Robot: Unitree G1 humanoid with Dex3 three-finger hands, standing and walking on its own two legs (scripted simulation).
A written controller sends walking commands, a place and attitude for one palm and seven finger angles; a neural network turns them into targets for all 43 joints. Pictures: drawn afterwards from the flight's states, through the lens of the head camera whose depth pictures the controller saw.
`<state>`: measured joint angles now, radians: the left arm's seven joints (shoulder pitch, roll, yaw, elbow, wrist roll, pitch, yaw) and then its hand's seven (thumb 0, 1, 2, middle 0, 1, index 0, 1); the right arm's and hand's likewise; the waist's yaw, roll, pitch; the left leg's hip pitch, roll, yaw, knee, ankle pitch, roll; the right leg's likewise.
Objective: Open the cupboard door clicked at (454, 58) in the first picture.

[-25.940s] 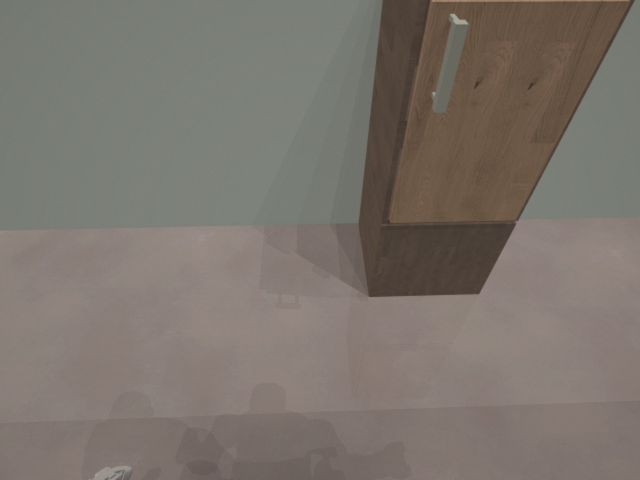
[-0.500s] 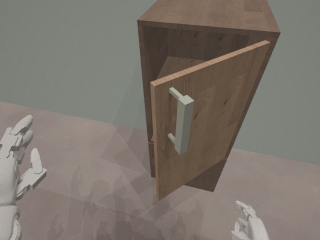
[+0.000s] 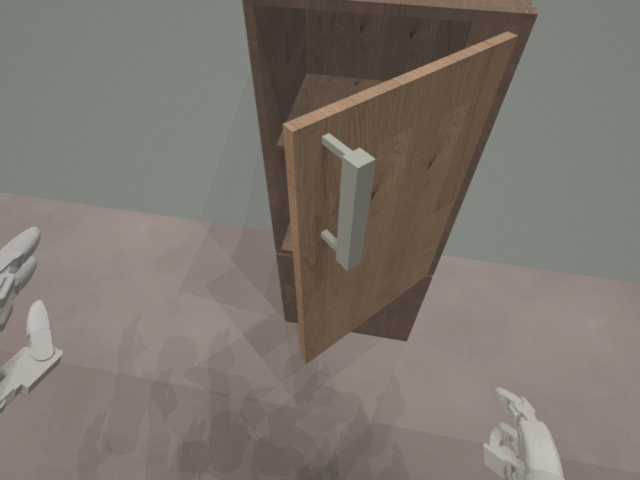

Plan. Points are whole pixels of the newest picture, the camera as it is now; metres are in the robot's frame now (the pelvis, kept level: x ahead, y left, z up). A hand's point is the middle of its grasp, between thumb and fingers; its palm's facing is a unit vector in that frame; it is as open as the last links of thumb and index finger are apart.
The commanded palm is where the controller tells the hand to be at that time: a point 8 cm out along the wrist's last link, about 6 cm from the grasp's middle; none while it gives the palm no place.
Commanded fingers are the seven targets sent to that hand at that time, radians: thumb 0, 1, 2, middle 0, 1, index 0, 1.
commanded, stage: step back with the hand held close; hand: left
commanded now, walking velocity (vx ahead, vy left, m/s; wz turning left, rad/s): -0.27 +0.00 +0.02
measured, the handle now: (340, 206) +0.40 +0.00 +0.14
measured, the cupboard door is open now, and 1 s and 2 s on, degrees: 48 48 48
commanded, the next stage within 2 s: stop stepping back and stand still in 0.98 s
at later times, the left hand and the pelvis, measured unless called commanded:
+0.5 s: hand out of the picture +0.12 +0.26 +0.16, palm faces +0.47 -0.75 -0.46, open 7.4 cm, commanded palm +0.05 +0.30 +0.18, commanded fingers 0.00 0.90 0.90 -0.20 -0.30 -0.20 -0.30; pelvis -0.08 +0.00 -0.03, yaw +2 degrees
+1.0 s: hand out of the picture +0.04 +0.27 +0.16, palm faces +0.42 -0.75 -0.51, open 7.4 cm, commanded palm -0.05 +0.31 +0.18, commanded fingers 0.00 0.90 0.90 -0.20 -0.30 -0.20 -0.30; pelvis -0.16 +0.00 -0.01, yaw +6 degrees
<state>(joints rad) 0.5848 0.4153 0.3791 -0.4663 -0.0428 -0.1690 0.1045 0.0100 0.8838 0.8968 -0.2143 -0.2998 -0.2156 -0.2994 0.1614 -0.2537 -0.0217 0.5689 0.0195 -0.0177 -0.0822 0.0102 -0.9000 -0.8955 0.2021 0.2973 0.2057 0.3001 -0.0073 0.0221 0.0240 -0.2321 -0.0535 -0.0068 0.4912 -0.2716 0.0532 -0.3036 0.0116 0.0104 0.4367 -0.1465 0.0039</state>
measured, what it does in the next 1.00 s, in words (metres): walks backwards: left foot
